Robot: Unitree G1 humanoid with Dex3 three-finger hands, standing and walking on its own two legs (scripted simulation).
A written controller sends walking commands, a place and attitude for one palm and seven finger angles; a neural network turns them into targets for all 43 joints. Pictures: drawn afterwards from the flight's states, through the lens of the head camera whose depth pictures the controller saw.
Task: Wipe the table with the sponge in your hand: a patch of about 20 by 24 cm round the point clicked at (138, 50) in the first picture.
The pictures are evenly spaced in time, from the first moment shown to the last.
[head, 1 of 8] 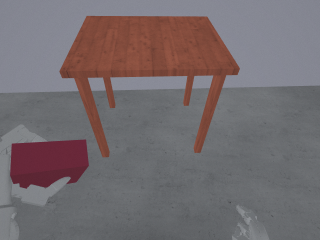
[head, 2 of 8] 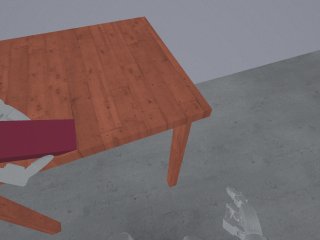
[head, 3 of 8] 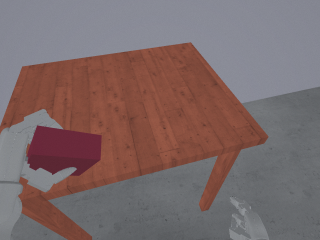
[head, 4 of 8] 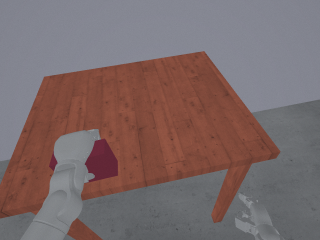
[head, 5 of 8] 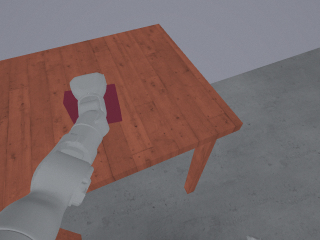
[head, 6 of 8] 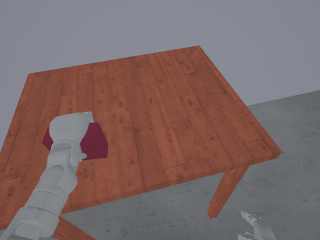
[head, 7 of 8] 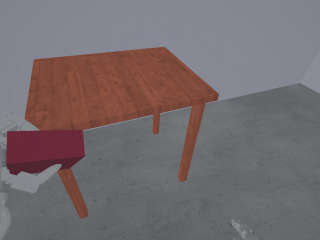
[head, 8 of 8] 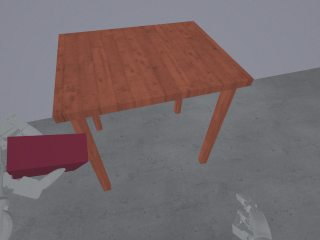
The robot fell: no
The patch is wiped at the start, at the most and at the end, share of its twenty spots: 0.00 1.00 1.00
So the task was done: yes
